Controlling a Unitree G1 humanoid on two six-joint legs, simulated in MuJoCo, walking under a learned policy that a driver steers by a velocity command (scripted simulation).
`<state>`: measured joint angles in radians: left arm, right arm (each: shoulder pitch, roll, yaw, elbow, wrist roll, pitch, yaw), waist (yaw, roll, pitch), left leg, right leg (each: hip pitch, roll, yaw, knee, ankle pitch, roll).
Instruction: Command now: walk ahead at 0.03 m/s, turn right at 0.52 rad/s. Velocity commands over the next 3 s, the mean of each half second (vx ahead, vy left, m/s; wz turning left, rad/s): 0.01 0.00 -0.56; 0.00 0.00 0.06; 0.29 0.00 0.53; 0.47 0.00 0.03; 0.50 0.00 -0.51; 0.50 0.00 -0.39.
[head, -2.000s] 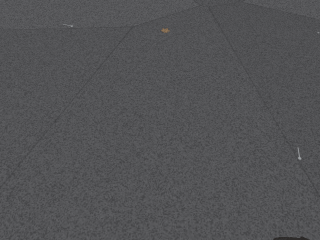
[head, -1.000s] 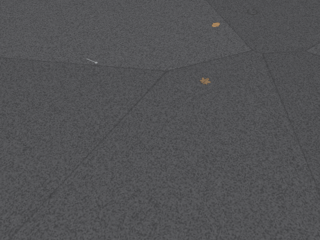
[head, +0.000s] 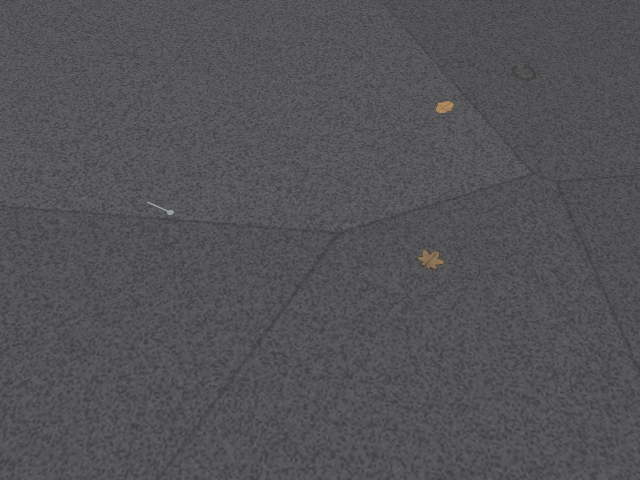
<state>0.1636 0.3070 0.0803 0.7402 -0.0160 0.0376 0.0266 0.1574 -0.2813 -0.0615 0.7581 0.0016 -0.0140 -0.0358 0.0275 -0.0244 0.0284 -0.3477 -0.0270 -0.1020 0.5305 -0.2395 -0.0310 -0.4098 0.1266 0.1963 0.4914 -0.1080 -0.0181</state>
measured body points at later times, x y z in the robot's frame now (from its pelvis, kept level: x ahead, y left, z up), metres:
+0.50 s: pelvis +0.00 -0.02 +0.00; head +0.03 -0.05 +0.45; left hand +0.25 +0.20 -0.08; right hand +0.04 -0.34 -0.11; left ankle +0.03 +0.13 -0.69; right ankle -0.02 -0.12 -0.73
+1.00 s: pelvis +0.00 -0.03 +0.00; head +0.03 -0.03 +0.45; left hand +0.22 +0.21 -0.10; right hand +0.06 -0.33 -0.10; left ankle +0.06 +0.10 -0.73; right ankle -0.05 -0.12 -0.71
